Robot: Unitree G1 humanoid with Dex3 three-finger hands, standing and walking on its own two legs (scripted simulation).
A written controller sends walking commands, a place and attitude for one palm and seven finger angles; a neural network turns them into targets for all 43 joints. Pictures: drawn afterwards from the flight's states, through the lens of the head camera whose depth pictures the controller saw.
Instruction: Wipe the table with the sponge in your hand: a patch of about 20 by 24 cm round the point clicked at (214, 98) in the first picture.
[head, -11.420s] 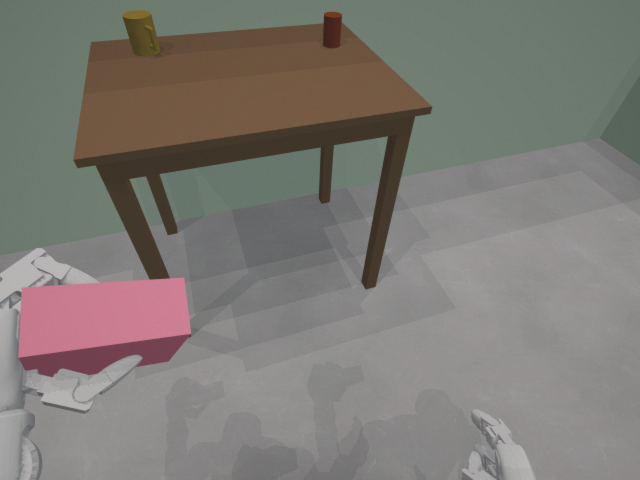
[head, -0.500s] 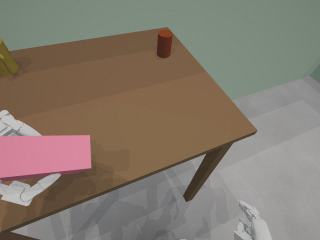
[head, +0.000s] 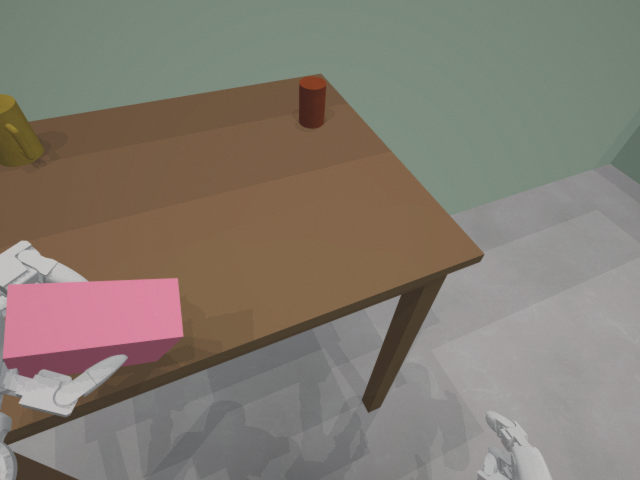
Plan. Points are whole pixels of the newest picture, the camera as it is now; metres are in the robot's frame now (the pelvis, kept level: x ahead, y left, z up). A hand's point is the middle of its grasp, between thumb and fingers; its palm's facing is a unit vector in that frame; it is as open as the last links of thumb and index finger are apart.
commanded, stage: come to a stop and stand still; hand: left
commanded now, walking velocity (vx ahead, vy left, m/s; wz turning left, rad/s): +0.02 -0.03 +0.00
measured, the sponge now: (121, 327) +0.23 +0.21 +0.14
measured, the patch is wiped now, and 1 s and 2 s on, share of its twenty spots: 0.00 0.00 0.00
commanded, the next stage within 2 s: look again from close up in 0.66 s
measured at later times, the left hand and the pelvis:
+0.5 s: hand (50, 282) +0.25 +0.27 +0.17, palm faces +0.37 -0.84 -0.40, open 9.6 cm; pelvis +0.03 +0.03 +0.01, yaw +0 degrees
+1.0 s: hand (53, 274) +0.25 +0.27 +0.18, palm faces +0.32 -0.85 -0.42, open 9.6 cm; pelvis +0.01 +0.04 +0.00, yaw -3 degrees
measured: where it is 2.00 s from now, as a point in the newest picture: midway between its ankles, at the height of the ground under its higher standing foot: outside the picture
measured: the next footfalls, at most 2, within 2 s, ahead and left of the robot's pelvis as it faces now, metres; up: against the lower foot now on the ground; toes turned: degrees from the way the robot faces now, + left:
none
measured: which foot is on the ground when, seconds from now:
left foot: down 0.00-1.00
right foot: down 0.00-1.00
